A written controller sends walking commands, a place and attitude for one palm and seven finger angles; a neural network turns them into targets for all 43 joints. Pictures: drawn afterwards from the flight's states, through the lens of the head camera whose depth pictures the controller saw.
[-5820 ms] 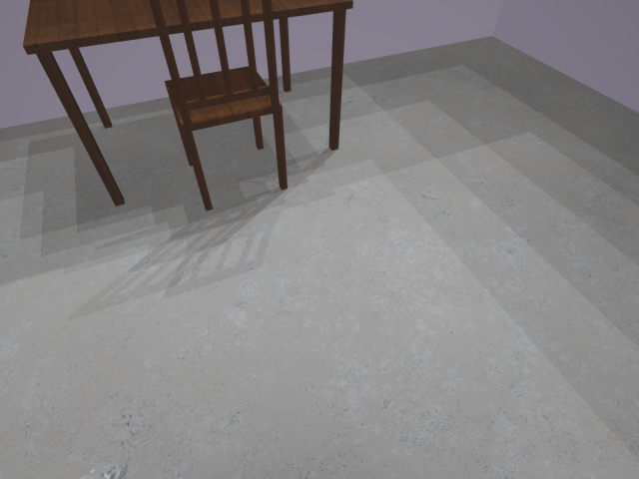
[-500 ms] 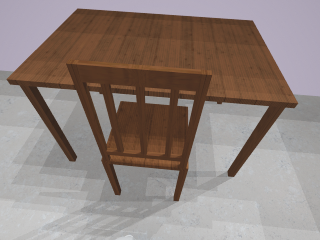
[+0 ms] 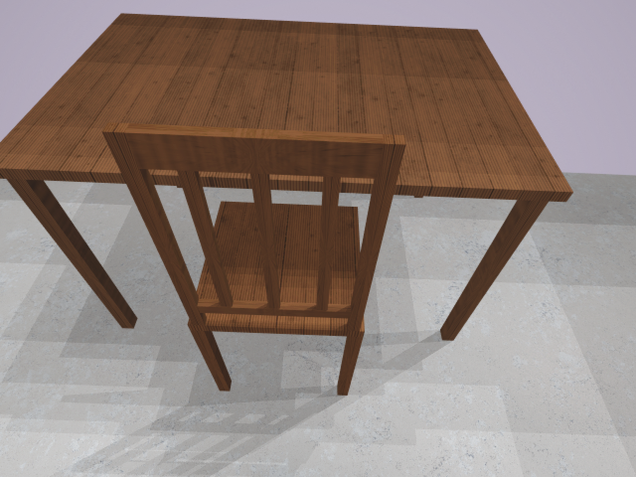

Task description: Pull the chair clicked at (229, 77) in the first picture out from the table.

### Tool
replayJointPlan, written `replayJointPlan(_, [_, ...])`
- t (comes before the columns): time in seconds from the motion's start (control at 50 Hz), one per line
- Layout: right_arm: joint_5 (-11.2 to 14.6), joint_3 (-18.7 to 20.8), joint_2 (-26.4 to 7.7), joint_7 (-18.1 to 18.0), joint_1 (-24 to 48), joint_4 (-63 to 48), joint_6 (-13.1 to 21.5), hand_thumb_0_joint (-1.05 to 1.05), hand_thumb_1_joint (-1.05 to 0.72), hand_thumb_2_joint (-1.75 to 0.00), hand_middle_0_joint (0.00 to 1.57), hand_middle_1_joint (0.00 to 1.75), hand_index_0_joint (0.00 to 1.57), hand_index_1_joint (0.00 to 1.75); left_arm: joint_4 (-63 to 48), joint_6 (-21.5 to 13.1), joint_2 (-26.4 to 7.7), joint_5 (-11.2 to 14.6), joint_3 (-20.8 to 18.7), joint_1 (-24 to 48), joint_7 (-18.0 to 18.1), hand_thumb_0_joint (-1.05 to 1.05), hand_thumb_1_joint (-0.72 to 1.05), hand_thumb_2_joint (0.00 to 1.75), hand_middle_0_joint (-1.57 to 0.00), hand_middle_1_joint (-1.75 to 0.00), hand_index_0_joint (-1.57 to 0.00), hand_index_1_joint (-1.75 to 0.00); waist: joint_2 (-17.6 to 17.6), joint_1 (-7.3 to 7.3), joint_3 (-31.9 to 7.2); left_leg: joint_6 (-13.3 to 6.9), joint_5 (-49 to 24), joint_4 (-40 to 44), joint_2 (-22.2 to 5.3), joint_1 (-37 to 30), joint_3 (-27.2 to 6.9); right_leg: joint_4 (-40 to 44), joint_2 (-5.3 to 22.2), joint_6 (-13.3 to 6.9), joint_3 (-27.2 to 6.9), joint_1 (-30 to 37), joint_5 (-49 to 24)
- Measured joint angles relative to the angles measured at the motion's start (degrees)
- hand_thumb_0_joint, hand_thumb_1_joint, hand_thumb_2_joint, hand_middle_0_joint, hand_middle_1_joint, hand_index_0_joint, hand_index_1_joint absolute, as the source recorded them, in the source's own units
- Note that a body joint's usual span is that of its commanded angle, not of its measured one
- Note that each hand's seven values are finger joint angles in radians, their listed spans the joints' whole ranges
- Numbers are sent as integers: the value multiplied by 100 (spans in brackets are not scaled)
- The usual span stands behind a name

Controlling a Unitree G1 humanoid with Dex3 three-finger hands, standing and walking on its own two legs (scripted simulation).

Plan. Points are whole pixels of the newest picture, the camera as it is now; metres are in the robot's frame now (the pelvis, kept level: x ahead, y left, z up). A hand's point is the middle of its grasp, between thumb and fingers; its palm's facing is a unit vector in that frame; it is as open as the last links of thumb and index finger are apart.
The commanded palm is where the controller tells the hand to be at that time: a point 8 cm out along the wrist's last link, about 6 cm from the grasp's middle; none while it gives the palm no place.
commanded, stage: come to a stop and stand still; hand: left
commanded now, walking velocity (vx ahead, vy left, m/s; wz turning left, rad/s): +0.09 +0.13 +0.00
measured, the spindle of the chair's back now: (268, 251) +0.48 +0.11 -0.06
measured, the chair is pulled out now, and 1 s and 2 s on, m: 0.00 0.00 0.00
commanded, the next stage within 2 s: look again from close up in 0.38 s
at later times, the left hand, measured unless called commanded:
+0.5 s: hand out of the picture +0.01 +0.16 -0.19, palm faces -0.01 -0.98 -0.20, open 7.3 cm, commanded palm none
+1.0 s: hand out of the picture -0.02 +0.21 -0.18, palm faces +0.01 -0.98 -0.21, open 7.4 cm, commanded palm none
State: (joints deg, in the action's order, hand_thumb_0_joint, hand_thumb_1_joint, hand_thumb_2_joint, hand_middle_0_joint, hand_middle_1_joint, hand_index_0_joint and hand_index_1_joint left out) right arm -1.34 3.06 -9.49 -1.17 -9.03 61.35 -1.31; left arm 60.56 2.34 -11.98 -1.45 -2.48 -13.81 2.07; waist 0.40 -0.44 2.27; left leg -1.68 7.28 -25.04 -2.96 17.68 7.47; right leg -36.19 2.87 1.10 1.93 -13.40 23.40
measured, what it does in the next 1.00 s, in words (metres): steps on the spot: right foot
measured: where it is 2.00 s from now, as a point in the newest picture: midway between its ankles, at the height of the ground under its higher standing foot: outside the picture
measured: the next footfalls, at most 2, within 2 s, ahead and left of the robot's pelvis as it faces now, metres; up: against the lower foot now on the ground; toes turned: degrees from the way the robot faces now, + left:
right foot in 0.04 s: +0.01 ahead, -0.14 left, +0.00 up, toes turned -2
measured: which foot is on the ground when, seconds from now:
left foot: down 0.00-1.00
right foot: up 0.00-0.02, down 0.04-1.00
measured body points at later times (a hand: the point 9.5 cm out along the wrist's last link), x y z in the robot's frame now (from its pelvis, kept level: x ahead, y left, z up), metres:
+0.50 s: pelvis +0.00 -0.01 -0.01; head +0.03 +0.00 +0.44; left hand +0.01 +0.22 -0.17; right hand +0.01 -0.23 -0.16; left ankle +0.02 +0.11 -0.74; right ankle -0.03 -0.14 -0.74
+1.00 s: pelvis -0.01 +0.03 +0.00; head -0.01 +0.04 +0.45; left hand -0.02 +0.26 -0.16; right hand +0.05 -0.21 -0.15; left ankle +0.02 +0.11 -0.74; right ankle -0.03 -0.14 -0.74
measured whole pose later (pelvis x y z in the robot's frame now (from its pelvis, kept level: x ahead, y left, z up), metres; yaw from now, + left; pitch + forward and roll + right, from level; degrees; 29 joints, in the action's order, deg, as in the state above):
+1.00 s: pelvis -0.01 +0.03 +0.00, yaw +0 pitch -1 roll +0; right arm -0.3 0.2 -9.9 0.2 -13.0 58.6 0.4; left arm 59.7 0.0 -11.5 -1.5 0.5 -19.5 2.3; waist 1.6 0.6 1.0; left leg -3.1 12.7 -27.9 2.0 14.3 2.8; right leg -26.2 5.1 4.1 1.0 -9.3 15.7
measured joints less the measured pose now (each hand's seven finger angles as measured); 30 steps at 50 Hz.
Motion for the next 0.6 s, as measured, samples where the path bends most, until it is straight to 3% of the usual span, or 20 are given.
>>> replayJointPlan(0.04, [37, 2, -17, 24, -180, 87, -37, 0, -91, -90, 20, 30, 20, 30, 44, -117, 8, -12, 57, -87, 17, 0, 92, 90, -19, -30, -19, -30, 74, 6, -101, 98, 106, -163, 75, 72, 46, 815, 59, -75, -51, 328, -294])
replayJointPlan(0.12, [36, -24, -127, 79, -570, 251, -167, 0, -91, -90, 20, 30, 20, 30, 231, -139, 283, 11, 186, -284, -7, 0, 92, 90, -19, -30, -19, -30, -158, 6, -244, 238, 853, -455, 122, -17, -281, 1007, -44, -74, -37, 501, -648])
replayJointPlan(0.24, [54, -88, -140, 54, -1031, 348, -70, 0, -91, -90, 20, 30, 19, 30, 349, -161, 513, 53, 204, -376, -22, 0, 91, 90, -20, -30, -20, -30, -265, -50, -252, 270, 511, -331, 93, -419, -556, 1020, -158, -96, -2, 491, -621])
replayJointPlan(0.28, [58, -106, -89, 9, -1058, 424, -57, 0, -91, -90, 20, 30, 19, 30, 377, -153, 530, 53, 183, -276, 17, 0, 91, 90, -20, -30, -20, -30, -231, -68, -159, 308, 738, -186, 111, -488, -602, 845, -138, -85, 55, 406, -509])
replayJointPlan(0.36, [80, -166, 83, -39, -967, 467, 8, 0, -91, -90, 20, 30, 19, 30, 371, -135, 443, 84, 127, -100, 56, 1, 92, 90, -20, -30, -20, -30, -29, 22, 71, 268, 625, -155, 193, -506, -533, 730, -51, -54, -11, 347, -473])
replayJointPlan(0.42, [103, -193, 74, 11, -798, 210, 25, 1, -91, -90, 20, 30, 20, 30, 238, -327, 439, 59, 189, -127, 137, 1, 92, 90, -20, -30, -20, -30, -128, -13, 194, 219, 830, -664, 84, -181, -577, 750, -164, -41, 6, 280, -545])
replayJointPlan(0.48, [88, -184, 112, 24, -667, -61, 121, 1, -91, -90, 20, 30, 20, 30, 123, -347, 368, 51, 230, -206, 125, 0, 92, 90, -20, -30, -20, -30, -23, -101, 192, 183, 859, -742, 157, -154, -570, 493, -97, 12, -22, 201, -420])
replayJointPlan(0.6, [63, -184, -8, 27, -453, -257, 147, 1, -93, -90, 20, 30, 20, 30, -66, -249, 271, 14, 254, -145, 87, 0, 91, 90, -20, -30, -20, -30, 15, -8, 42, 15, 957, -950, 278, -122, -548, 437, 26, 140, -37, 254, -384])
